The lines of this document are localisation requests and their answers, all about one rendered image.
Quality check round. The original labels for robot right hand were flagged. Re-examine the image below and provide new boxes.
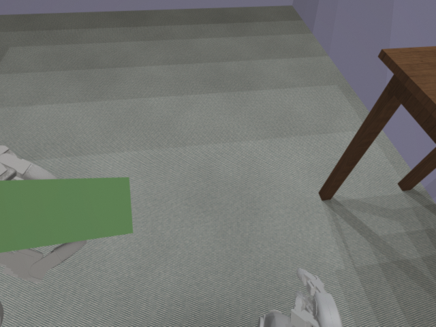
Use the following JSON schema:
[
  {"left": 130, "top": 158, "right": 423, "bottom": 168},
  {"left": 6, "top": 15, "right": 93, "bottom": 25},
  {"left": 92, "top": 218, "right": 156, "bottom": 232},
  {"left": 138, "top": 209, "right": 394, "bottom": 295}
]
[{"left": 291, "top": 268, "right": 343, "bottom": 327}]

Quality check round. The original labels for robot left hand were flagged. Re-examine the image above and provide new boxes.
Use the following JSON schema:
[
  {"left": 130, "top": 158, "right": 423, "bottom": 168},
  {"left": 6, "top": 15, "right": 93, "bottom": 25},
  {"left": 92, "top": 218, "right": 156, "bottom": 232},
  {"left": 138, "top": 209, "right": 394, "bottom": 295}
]
[{"left": 0, "top": 146, "right": 87, "bottom": 283}]

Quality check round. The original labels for robot right thigh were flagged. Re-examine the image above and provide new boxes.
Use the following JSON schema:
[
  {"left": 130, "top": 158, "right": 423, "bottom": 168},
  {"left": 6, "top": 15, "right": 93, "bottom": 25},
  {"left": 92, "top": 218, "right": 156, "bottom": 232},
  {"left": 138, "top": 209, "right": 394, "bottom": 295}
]
[{"left": 258, "top": 312, "right": 295, "bottom": 327}]

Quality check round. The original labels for table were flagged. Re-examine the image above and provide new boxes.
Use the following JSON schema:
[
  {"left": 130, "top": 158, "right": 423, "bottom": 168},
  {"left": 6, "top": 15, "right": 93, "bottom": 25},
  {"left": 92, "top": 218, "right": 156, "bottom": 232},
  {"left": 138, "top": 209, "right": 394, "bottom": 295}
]
[{"left": 319, "top": 46, "right": 436, "bottom": 200}]

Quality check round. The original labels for sponge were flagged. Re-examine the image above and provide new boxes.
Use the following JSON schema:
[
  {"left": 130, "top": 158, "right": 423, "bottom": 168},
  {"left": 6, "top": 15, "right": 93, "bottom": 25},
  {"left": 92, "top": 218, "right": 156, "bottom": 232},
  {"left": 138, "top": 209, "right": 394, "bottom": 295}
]
[{"left": 0, "top": 177, "right": 133, "bottom": 253}]

